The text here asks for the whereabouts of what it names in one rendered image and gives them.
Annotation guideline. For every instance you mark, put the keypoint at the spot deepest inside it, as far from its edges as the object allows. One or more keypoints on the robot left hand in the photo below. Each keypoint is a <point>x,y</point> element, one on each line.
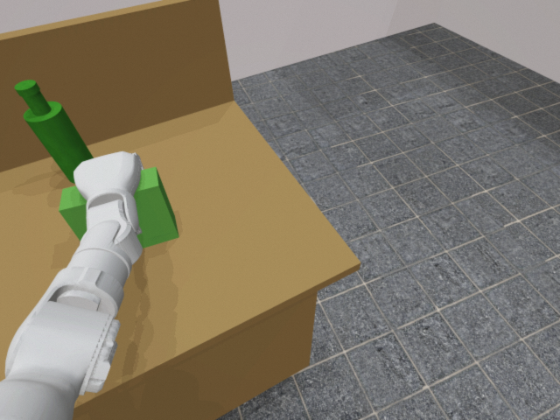
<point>120,170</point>

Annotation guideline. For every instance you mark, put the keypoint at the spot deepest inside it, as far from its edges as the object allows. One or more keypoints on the left robot forearm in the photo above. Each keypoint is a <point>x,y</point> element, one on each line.
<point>95,277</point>

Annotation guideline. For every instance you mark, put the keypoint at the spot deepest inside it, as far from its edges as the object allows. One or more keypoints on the table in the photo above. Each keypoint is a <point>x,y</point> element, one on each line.
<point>226,311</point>

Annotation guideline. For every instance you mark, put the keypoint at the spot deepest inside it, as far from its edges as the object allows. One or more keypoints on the left robot upper arm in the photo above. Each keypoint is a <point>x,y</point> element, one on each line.
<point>67,351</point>

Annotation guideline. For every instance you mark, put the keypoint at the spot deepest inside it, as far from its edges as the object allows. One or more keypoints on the sponge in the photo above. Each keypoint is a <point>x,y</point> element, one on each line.
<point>155,215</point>

